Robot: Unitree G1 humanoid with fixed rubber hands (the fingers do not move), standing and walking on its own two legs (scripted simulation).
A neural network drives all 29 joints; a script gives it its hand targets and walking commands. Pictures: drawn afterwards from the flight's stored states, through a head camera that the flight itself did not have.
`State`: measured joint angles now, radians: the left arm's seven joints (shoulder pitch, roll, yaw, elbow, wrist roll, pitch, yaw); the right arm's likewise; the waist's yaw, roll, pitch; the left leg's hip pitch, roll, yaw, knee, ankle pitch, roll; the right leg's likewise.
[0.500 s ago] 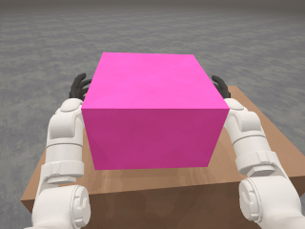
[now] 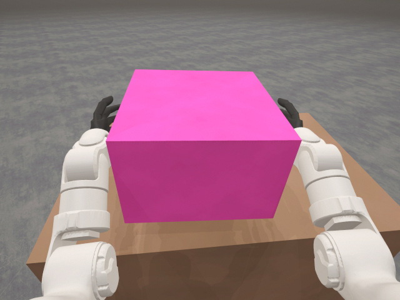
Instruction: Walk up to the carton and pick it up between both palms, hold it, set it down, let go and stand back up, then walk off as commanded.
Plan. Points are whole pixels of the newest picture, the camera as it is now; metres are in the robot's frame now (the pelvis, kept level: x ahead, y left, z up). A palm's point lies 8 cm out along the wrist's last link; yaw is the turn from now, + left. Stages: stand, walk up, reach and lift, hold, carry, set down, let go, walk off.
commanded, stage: hold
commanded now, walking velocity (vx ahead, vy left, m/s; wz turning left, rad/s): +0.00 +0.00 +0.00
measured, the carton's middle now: (197, 136) +0.40 +0.00 +0.19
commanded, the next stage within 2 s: none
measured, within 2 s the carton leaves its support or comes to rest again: neither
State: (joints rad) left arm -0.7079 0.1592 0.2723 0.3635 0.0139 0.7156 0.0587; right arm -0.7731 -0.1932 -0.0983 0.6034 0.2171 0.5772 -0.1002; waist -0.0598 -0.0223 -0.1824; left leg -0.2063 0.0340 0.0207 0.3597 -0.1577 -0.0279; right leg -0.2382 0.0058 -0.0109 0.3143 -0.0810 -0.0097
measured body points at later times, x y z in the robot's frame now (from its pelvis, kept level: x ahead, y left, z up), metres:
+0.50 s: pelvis +0.00 +0.00 +0.00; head -0.07 +0.01 +0.45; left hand +0.39 +0.19 +0.22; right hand +0.38 -0.19 +0.21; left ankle +0.02 +0.13 -0.75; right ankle +0.05 -0.11 -0.75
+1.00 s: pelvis +0.00 +0.00 +0.00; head -0.07 +0.01 +0.44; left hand +0.39 +0.19 +0.22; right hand +0.38 -0.19 +0.21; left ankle +0.02 +0.13 -0.75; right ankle +0.05 -0.11 -0.75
